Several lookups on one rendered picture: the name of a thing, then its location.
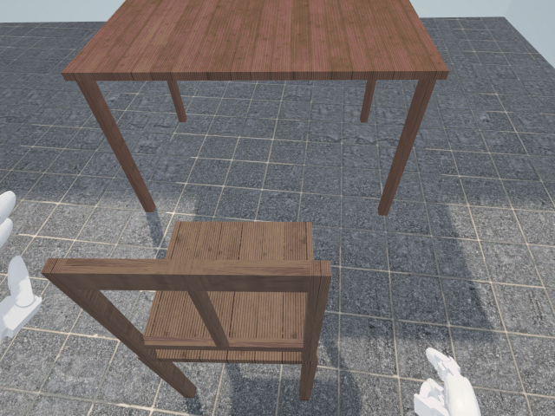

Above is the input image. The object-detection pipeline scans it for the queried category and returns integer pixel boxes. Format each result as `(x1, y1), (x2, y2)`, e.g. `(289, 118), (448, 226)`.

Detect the right robot hand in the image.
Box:
(414, 348), (481, 416)

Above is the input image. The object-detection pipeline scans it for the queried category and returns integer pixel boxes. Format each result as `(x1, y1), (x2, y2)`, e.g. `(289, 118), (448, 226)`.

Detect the left robot hand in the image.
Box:
(0, 191), (42, 341)

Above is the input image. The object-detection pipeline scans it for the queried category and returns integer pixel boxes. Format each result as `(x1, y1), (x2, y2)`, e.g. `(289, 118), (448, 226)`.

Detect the table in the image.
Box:
(62, 0), (449, 216)

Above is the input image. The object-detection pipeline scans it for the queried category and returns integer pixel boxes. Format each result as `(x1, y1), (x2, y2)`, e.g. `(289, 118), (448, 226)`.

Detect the chair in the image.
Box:
(41, 221), (332, 400)

